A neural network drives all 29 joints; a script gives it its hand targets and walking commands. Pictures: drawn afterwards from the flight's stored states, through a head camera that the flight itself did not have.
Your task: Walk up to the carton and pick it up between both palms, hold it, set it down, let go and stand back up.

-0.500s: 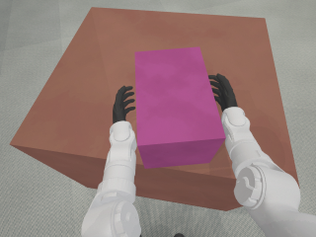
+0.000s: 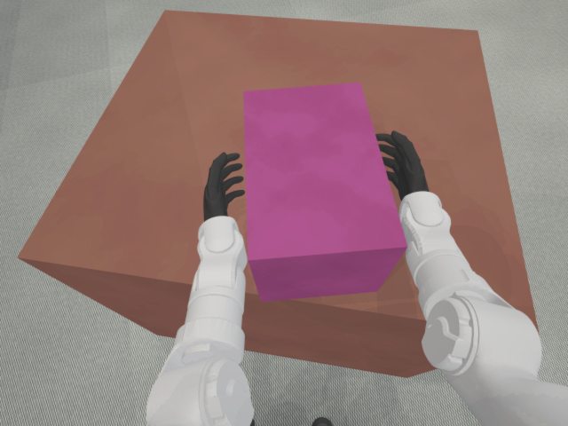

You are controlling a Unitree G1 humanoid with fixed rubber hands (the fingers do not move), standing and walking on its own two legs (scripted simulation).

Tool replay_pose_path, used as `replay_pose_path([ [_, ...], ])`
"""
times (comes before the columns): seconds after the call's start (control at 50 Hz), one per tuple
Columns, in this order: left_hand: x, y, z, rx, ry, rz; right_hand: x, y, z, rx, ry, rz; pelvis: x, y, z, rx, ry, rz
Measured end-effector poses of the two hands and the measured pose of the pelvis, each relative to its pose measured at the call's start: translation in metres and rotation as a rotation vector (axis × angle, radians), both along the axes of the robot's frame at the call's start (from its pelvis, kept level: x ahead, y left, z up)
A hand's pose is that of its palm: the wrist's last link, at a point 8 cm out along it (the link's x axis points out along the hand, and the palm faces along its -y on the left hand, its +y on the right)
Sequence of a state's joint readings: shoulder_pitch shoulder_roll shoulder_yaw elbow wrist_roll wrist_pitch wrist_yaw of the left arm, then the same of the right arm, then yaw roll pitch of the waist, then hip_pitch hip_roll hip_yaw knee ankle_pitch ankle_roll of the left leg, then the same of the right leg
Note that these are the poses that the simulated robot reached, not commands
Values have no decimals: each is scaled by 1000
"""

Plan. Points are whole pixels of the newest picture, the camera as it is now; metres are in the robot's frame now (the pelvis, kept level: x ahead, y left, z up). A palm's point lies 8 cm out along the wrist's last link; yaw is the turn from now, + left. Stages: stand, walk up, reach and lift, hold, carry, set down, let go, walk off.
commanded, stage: reach and lift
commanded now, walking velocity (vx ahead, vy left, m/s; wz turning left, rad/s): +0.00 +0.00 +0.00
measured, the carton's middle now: (310, 192) +0.45 +0.02 +0.00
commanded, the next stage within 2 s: none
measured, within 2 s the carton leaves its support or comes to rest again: leaves its support in 1.12 s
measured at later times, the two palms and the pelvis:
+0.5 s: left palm (219, 211) +0.38 +0.15 +0.04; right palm (412, 188) +0.44 -0.13 +0.05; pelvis +0.00 +0.00 +0.00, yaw +1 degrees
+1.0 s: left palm (209, 224) +0.36 +0.16 +0.04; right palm (406, 205) +0.41 -0.12 +0.05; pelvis -0.02 +0.01 +0.00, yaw +2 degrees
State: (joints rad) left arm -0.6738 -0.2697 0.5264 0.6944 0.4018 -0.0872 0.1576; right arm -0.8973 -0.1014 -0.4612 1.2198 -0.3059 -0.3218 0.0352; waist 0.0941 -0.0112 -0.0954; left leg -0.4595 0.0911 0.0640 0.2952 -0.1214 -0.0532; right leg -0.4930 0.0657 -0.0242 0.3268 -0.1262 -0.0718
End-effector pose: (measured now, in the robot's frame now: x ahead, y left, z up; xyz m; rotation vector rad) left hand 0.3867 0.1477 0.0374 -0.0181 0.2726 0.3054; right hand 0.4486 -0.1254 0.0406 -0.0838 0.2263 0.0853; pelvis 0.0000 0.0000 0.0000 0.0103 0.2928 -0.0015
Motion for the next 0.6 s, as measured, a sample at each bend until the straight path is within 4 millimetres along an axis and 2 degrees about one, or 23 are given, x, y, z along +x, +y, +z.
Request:
replay_pose_path([
  [0.36,0,0,-1,-17,-6,0,-1,0,1,-23,-15,-3,-1,0,0,-1,7,10],
  [0.6,-5,-1,4,-10,-58,-26,-14,-1,10,-66,-88,-31,-7,3,0,-3,8,19],
])
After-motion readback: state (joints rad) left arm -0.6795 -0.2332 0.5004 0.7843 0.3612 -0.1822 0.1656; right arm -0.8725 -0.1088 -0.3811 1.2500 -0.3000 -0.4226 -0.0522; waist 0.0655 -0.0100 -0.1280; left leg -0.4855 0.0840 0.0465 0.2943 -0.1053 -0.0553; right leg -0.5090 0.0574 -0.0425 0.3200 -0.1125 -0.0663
